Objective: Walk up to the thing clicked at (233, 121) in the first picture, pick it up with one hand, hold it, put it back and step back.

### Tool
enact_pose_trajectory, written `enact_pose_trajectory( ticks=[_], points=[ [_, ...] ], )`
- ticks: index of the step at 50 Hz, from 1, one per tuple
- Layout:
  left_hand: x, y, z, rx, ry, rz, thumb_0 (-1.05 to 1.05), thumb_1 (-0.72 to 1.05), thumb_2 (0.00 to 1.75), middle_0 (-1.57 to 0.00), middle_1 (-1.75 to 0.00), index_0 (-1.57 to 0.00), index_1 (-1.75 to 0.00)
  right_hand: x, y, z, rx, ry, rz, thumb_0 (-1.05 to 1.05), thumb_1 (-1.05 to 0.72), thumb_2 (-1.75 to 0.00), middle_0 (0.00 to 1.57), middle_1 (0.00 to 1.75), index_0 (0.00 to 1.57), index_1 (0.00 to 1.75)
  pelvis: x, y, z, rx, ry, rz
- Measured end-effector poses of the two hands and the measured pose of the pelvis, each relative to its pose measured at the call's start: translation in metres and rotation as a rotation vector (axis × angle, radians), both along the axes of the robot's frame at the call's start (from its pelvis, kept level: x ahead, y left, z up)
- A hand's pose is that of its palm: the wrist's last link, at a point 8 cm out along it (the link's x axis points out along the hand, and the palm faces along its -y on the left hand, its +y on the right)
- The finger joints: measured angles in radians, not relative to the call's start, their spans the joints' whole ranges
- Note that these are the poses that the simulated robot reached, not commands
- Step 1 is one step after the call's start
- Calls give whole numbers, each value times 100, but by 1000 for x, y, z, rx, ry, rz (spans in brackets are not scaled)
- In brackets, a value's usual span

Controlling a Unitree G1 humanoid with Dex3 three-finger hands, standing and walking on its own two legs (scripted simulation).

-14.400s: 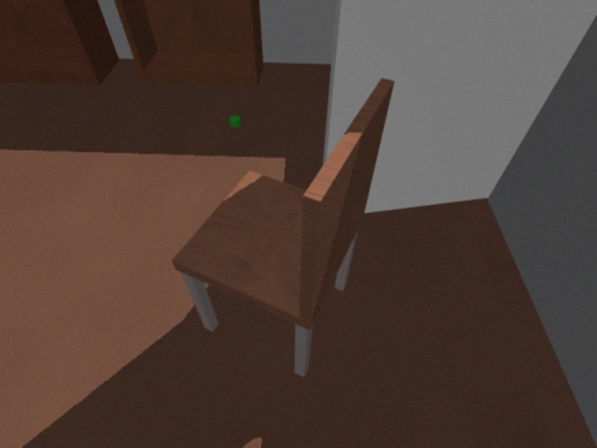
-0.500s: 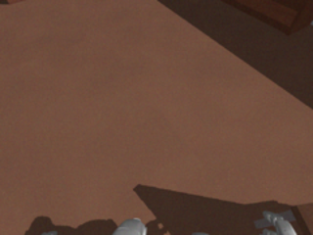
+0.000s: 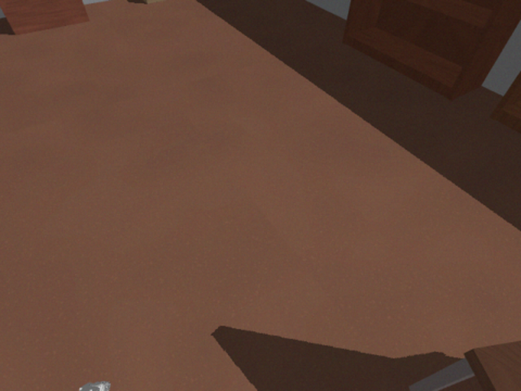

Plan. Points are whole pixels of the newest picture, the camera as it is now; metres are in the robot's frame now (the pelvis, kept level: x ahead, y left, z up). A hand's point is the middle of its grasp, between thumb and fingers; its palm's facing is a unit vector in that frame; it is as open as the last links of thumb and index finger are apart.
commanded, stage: walk up
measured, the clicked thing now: out of the picture +1.07 -1.57 -0.75
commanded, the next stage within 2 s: stand in 0.32 s
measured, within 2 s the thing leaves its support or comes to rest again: neither
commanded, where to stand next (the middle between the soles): +0.06 -0.01 m, yaw +0 degrees
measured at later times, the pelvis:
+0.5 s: pelvis +0.01 +0.00 +0.01, yaw +0 degrees
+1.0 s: pelvis +0.03 +0.00 +0.01, yaw +0 degrees
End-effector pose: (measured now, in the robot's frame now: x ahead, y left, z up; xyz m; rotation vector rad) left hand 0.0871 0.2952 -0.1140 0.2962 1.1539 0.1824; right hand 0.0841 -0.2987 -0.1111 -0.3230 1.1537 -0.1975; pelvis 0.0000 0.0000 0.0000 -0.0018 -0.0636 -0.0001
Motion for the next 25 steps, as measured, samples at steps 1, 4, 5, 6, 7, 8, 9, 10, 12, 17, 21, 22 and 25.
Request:
enact_pose_trajectory(
  ticks=[1, 4, 5, 6, 7, 8, 9, 10, 12, 17, 21, 22, 25],
  points=[
    [0, -1, 1, -2, 0, 2, 0, 91, 90, -21, -30, -21, -30, -1, 0, 1, 0, 3, 2, 0, -90, -90, 20, 30, 20, 30, -1, -1, 1, 0, 1, 1],
    [-3, -2, 2, -6, 8, 7, 0, 91, 90, -21, -30, -21, -30, -5, -2, 3, 0, 15, 4, 0, -90, -90, 20, 30, 20, 30, -3, -2, 4, -1, 6, 2],
    [-4, -2, 2, -6, 12, 8, 0, 91, 90, -20, -30, -21, -30, -6, -2, 3, -1, 20, 3, 0, -90, -90, 20, 30, 20, 30, -3, -2, 5, -1, 7, 3],
    [-5, -2, 2, -6, 17, 10, 0, 91, 90, -20, -30, -21, -30, -7, -3, 4, -1, 25, 1, 0, -90, -90, 20, 30, 20, 30, -3, -2, 5, -2, 9, 3],
    [-7, -2, 2, -6, 22, 12, 0, 91, 90, -20, -30, -21, -30, -8, -4, 4, -2, 29, -1, 0, -90, -90, 20, 30, 20, 30, -3, -3, 6, -2, 10, 2],
    [-8, -2, 2, -6, 28, 15, 0, 91, 90, -20, -30, -21, -30, -10, -4, 4, -4, 33, -2, 0, -91, -90, 20, 30, 20, 30, -3, -3, 6, -3, 11, 3],
    [-9, -1, 2, -6, 33, 18, 0, 91, 90, -20, -30, -21, -30, -11, -5, 4, -5, 38, -3, 0, -91, -90, 20, 30, 20, 30, -3, -3, 7, -3, 12, 3],
    [-11, -1, 2, -5, 38, 21, 0, 91, 90, -20, -30, -21, -30, -12, -5, 4, -6, 43, -5, 0, -91, -90, 20, 30, 20, 30, -3, -3, 7, -3, 13, 3],
    [-13, 0, 2, -4, 48, 28, 0, 91, 90, -20, -30, -21, -30, -14, -6, 4, -7, 52, -7, 0, -91, -90, 20, 30, 20, 30, -3, -3, 7, -3, 15, 4],
    [-19, 1, 1, -1, 74, 37, 0, 91, 90, -20, -30, -21, -30, -17, -6, 3, -7, 74, -9, 0, -91, -90, 20, 30, 20, 30, -1, -3, 8, -3, 20, 5],
    [-21, 3, 2, 6, 93, 31, 0, 91, 90, -20, -30, -21, -30, -16, -4, 2, -3, 83, -9, 0, -91, -90, 20, 30, 20, 30, 3, -2, 9, -3, 24, 3],
    [-21, 3, 2, 8, 97, 31, 0, 91, 90, -20, -30, -21, -30, -15, -4, 1, -1, 85, -10, 0, -91, -90, 20, 30, 20, 30, 4, -2, 9, -3, 25, 3],
    [-20, 5, 3, 14, 102, 30, 0, 91, 90, -20, -30, -21, -30, -13, -2, 0, 5, 89, -12, 0, -91, -90, 20, 30, 20, 30, 8, -1, 9, -2, 27, 2]
  ],
)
